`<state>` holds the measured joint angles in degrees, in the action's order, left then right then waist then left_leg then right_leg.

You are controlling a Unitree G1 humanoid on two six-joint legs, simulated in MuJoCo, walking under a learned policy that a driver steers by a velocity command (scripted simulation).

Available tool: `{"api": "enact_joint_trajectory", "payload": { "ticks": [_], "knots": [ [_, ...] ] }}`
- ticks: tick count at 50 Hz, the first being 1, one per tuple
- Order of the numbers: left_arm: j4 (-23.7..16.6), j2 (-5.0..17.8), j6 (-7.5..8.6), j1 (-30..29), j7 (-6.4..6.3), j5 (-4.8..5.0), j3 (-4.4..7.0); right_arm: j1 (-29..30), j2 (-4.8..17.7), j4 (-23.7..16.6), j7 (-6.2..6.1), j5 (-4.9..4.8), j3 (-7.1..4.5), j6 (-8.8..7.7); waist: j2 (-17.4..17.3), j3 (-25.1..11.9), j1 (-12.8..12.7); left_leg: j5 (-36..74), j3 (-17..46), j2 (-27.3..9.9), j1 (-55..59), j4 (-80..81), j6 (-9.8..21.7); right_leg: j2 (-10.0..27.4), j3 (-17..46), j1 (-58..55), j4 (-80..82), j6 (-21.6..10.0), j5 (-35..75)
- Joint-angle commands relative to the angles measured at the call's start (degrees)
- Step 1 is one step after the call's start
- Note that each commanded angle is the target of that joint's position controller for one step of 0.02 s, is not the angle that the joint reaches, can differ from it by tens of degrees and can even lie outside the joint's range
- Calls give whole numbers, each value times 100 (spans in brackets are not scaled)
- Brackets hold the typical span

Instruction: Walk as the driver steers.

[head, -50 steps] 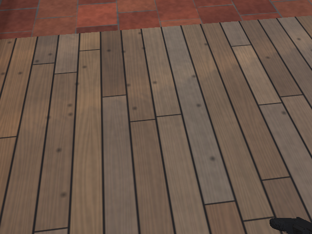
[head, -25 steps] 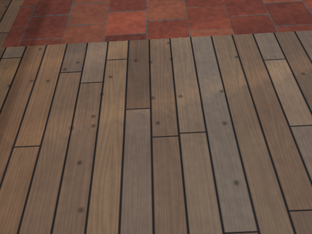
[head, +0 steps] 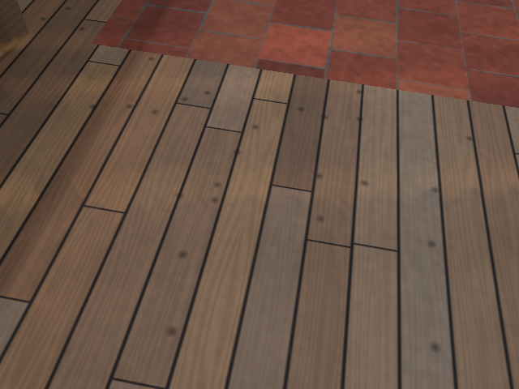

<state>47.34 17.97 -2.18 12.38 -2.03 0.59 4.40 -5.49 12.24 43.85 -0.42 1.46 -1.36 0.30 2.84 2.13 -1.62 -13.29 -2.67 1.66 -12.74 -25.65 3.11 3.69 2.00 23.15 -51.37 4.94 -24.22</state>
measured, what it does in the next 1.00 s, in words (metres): walks ahead: right foot, then left foot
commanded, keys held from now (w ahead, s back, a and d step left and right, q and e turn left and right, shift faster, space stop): w+e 0.48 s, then w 0.08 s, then w+q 0.44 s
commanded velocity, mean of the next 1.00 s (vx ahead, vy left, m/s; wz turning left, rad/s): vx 0.38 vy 0.00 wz -0.17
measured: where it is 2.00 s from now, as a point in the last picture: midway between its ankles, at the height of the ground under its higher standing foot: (335, 253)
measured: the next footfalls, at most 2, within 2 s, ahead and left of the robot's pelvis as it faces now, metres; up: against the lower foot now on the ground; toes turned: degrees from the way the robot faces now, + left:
right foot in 0.36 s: +0.08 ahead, -0.18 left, +0.00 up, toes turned -16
left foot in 0.84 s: +0.49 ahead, -0.11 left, +0.00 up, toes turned -14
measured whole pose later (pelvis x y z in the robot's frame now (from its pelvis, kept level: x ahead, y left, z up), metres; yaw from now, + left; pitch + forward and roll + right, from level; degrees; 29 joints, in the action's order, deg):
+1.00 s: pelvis +0.38 -0.15 -0.01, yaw -11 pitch +0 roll +2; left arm 42.6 16.1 6.4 14.3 -0.1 0.1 1.7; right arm -12.6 16.9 45.1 2.1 -0.5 -3.7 -4.1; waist 1.1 3.4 1.0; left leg -7.0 0.3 7.5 -18.0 -24.5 6.1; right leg 1.6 3.6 24.6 -68.4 -0.6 -20.4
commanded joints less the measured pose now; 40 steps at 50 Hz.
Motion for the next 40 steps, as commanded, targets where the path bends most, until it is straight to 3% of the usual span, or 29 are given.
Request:
{"api": "enact_joint_trajectory", "payload": {
  "ticks": [1,3,5,9,14,16,17,18,19,20,21,22,23,24,26,28,30,32,35,37,38,40],
  "knots": [
    [-395,485,56,-225,-18,36,74,33,1123,-167,-128,-44,-313,-30,-978,-484,285,1247,961,-1581,567,899,997,62,-16,37,290,23,80],
    [-527,544,55,-435,-6,82,73,-277,1389,-57,-163,-132,-427,3,-1034,-230,514,-768,1493,-1896,793,1383,1118,87,-120,594,170,-66,-88],
    [-612,551,100,-558,16,98,87,-418,1353,12,-174,-176,-453,-56,-960,41,557,-1658,1861,-2146,1060,1708,1120,202,-14,1143,111,-204,-177],
    [-601,337,243,-534,139,90,62,-391,1300,40,-140,-197,-511,-231,-778,51,443,-1380,1397,-2126,1306,1890,959,329,-79,1146,445,-451,7],
    [-531,265,278,-363,350,132,30,-255,1475,18,40,-290,-609,-280,-794,-60,235,-980,447,-1900,766,1724,753,142,-586,-43,1402,-713,437],
    [-355,285,259,66,378,113,59,-117,1479,28,86,-366,-612,-251,-675,-132,-60,-1125,-3,-1740,247,1173,553,-109,-905,-970,2007,-832,881],
    [-193,426,239,490,350,116,135,-108,1343,35,97,-345,-569,-261,-546,-246,-239,-1003,-287,-1567,-194,573,395,-304,-974,-1668,2102,-942,810],
    [1,786,229,1219,290,164,304,-27,1005,-6,118,-244,-453,-292,35,-463,-539,-543,-770,-1178,-861,-928,102,-156,-413,-2621,2408,-1243,544],
    [-24,1691,286,1761,223,130,509,361,606,-458,120,-73,-311,-364,1666,-459,-634,-1736,-1008,-242,-2897,-3404,-473,1349,2703,-3479,3439,-2208,-337],
    [-232,1454,472,1513,307,42,378,559,870,-553,135,-212,-350,-526,894,-571,-616,-2105,351,-73,-3829,-4289,-407,1789,4156,-3542,4129,-2716,-1240],
    [-347,1135,593,1149,326,27,275,501,1157,-561,205,-391,-402,-646,672,-215,-420,-1602,573,-408,-4124,-4359,-250,1759,3683,-3386,4213,-2558,-1073],
    [-429,850,652,892,328,42,193,301,1281,-427,231,-370,-426,-717,470,-14,-236,-1056,570,-603,-3966,-4125,-166,1502,3053,-3140,4104,-2323,-510],
    [-496,739,646,671,309,62,146,232,1332,-335,214,-227,-449,-754,220,66,-112,-635,573,-710,-3753,-3729,-182,1288,2560,-2899,4060,-2135,200],
    [-557,663,640,551,272,37,101,220,1352,-289,203,-130,-472,-753,203,77,-8,-291,584,-763,-3398,-3334,-226,1096,2158,-2640,4087,-1996,856],
    [-605,693,650,556,190,-13,87,193,1193,-210,228,-108,-439,-694,204,-1,55,339,417,-654,-3049,-2837,-389,893,1584,-2469,4170,-1899,2026],
    [-565,744,651,679,113,-1,101,407,986,-260,227,-125,-369,-643,127,44,13,933,313,-546,-2831,-2102,-527,684,1083,-2245,4206,-1780,2688],
    [-526,749,652,749,67,-14,96,667,793,-316,267,-184,-281,-621,245,124,-96,1633,165,-438,-2440,-1300,-557,475,587,-1956,4278,-1607,2771],
    [-435,733,676,965,54,-33,89,1033,692,-413,320,-247,-211,-617,293,274,-286,2162,45,-393,-2169,-812,-494,505,412,-1784,4479,-1548,2463],
    [-268,718,693,1132,87,-30,87,1306,724,-537,398,-295,-176,-626,219,513,-352,2280,78,-396,-2293,-368,-252,744,271,-2168,4554,-1529,2438],
    [-199,749,664,1138,85,-22,108,1326,794,-592,473,-294,-176,-659,165,509,-291,2007,92,-359,-2386,-200,-41,917,137,-2636,4347,-1471,2990],
    [-194,790,643,1092,71,-31,122,1221,853,-585,503,-290,-193,-672,178,397,-204,1799,52,-270,-2271,-179,67,961,40,-2856,4119,-1420,3722],
    [-227,929,567,1022,19,-97,161,637,1078,-459,488,-279,-301,-636,378,-176,91,1214,-152,108,-1587,-394,278,955,-145,-3283,3236,-1277,6058]
  ]
}}
Velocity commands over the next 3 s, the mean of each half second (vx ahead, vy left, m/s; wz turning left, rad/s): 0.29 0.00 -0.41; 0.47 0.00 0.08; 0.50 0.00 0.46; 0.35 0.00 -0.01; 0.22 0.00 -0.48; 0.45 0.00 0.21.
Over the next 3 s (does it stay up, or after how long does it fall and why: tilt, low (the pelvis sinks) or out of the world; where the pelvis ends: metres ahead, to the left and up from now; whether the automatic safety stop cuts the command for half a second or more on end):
stays up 1.26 -0.24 0.00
